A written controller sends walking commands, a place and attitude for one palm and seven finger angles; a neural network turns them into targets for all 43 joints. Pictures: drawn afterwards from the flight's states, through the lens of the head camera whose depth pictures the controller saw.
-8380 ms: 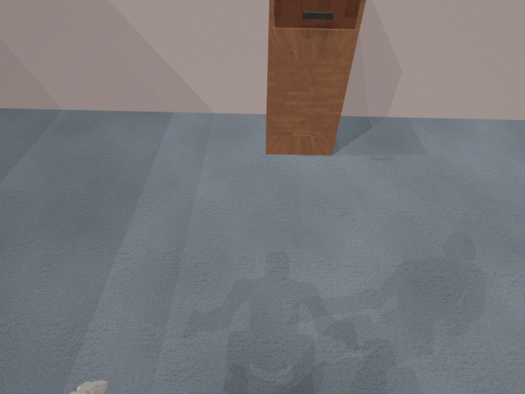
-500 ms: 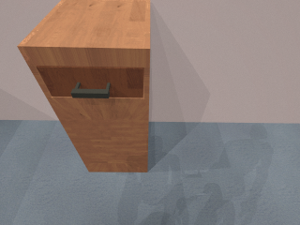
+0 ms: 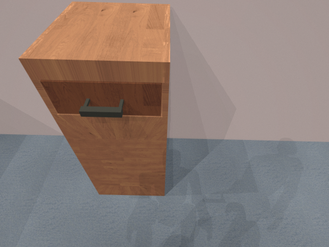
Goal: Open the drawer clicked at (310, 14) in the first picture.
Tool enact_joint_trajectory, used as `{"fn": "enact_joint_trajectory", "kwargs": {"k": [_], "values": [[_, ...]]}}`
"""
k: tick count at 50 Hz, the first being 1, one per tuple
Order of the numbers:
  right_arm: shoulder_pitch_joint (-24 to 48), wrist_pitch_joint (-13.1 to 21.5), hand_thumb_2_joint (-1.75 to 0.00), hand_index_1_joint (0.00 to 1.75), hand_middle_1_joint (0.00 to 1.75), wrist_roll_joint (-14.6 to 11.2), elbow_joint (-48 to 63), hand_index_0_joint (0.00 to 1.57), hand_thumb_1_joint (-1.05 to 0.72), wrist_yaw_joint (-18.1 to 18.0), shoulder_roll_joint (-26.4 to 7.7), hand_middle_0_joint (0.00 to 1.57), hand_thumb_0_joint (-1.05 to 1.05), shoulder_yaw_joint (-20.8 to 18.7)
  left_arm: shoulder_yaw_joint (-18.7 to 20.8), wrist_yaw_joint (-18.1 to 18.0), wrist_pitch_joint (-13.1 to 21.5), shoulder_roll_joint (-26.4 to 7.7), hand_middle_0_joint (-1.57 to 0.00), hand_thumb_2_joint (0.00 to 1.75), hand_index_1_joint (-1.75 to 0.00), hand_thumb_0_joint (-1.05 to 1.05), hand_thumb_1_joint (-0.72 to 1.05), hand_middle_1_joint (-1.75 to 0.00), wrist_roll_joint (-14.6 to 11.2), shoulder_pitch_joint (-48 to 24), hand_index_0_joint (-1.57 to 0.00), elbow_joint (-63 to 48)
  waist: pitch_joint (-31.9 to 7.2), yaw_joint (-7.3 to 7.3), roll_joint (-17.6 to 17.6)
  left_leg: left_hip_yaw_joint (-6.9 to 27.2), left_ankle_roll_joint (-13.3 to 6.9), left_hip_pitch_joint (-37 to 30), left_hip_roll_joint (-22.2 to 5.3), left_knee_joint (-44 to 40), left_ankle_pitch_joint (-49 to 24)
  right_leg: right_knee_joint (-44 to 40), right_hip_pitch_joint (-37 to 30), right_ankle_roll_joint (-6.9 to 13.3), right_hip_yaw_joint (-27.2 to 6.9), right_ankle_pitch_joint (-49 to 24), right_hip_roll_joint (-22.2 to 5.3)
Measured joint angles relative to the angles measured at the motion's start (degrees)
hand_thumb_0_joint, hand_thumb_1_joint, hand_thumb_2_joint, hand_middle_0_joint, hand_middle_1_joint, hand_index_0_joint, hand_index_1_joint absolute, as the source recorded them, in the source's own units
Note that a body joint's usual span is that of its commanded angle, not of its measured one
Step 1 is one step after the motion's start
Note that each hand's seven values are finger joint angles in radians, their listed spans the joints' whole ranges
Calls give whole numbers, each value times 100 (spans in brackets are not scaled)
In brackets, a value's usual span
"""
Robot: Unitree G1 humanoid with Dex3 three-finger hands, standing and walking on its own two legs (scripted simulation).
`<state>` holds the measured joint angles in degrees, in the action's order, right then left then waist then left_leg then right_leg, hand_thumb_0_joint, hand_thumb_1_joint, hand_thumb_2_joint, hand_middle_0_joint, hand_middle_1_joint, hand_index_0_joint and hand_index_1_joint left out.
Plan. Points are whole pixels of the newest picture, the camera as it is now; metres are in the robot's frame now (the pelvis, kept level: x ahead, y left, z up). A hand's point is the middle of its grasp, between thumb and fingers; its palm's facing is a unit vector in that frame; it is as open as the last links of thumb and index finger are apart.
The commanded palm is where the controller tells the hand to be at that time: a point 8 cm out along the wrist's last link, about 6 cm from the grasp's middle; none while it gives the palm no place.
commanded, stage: come to a stop and stand still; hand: left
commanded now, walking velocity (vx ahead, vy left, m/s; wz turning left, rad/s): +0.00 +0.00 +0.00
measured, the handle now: (103, 106) +0.50 +0.23 +0.03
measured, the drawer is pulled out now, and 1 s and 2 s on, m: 0.00 0.00 0.00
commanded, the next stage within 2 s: look again from close up in 0.06 s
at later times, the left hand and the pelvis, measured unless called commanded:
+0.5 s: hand out of the picture +0.01 +0.21 -0.18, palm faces +0.01 -0.97 -0.23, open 7.4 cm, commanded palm none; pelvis -0.02 +0.03 -0.01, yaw -1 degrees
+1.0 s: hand (73, 226) +0.17 +0.22 -0.02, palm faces +0.06 -0.57 -0.82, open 7.8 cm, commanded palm +0.09 +0.25 -0.03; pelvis -0.05 +0.01 -0.02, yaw -1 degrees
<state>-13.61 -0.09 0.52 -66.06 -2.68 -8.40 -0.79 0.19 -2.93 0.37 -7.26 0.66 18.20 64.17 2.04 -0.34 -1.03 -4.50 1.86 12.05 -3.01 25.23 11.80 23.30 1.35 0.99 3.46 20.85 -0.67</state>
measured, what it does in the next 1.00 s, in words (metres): shifts its weight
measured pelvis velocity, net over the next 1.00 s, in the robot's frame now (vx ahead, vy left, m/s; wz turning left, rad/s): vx -0.05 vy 0.01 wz -0.01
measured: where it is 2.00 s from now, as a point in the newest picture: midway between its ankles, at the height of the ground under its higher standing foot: outside the picture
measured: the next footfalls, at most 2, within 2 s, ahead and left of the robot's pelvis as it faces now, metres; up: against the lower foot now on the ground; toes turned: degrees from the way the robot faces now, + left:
none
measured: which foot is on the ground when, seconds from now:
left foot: down 0.00-1.00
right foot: down 0.00-1.00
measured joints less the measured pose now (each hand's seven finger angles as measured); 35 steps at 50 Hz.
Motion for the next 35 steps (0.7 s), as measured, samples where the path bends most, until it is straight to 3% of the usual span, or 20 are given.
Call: {"fn": "enact_joint_trajectory", "kwargs": {"k": [8, 11, 13, 16, 21, 35], "values": [[22, -15, -90, 30, 30, -1, -8, 20, -93, 15, -23, 20, 1, 28, -7, 12, -4, -56, -20, 90, -30, 0, 91, -29, -2, -59, -20, -37, 25, 1, 13, 10, 3, -57, 18, -45, 8, -76, -78, -3, 16, -2, -12], [22, -37, -90, 30, 30, 7, 258, 20, -93, 90, -137, 20, 1, 6, -46, -63, 166, 7, -20, 90, -30, 0, 91, -29, 78, 22, -20, -171, 30, -8, 179, 120, -161, 408, -64, 665, 317, 20, 126, -19, -18, -23, 103], [25, -4, -90, 30, 30, 20, 479, 20, -93, 117, -207, 20, 1, -13, -81, -46, 225, 25, -20, 90, -30, 0, 91, -29, 81, 85, -20, -261, 84, 52, 272, 133, -277, 490, -39, 776, 356, 256, 256, -22, -53, 66, 153], [-48, 82, -90, 30, 30, 34, 632, 20, -92, 118, -172, 20, 1, 7, -74, -42, 165, -79, -21, 90, -30, 0, 91, -29, 35, 75, -20, -332, 78, 137, 141, 112, -230, 484, 84, 904, 448, 783, 425, -55, -66, 288, 22], [-168, 14, -90, 30, 30, 33, 641, 20, -92, 76, -138, 20, 1, 59, -49, -30, 30, -204, -21, 90, -30, 0, 91, -29, 19, -76, -20, -501, -83, 34, 123, 78, -296, 562, 166, 1130, 555, 908, 437, -138, -129, 485, -64], [-213, -11, -90, 30, 30, 40, 554, 20, -92, 173, -119, 20, 1, 113, -74, 80, -64, -362, -20, 90, -30, 0, 91, -29, 44, -44, -20, -480, -67, 13, 34, 5, -358, 575, 284, 483, 33, 679, 669, -198, -180, 91, -168]]}}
